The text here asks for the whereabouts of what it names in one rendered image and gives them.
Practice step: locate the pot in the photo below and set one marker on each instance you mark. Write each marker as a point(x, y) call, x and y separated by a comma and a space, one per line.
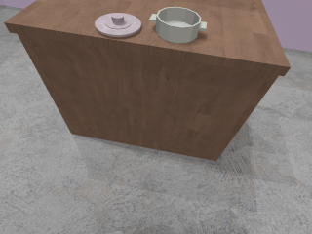
point(177, 25)

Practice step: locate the lid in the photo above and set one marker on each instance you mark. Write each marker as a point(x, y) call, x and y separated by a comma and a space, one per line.
point(130, 26)

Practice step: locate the table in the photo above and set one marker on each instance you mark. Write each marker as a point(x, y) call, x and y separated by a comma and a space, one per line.
point(185, 98)

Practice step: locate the knob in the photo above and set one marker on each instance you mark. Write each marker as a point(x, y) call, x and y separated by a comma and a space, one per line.
point(117, 17)

